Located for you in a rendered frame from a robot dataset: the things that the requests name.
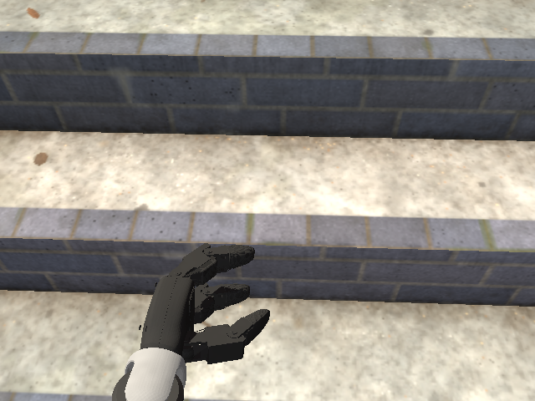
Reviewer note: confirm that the left robot forearm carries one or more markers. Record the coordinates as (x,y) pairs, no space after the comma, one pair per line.
(152,374)

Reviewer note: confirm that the left robot hand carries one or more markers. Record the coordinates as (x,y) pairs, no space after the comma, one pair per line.
(177,305)

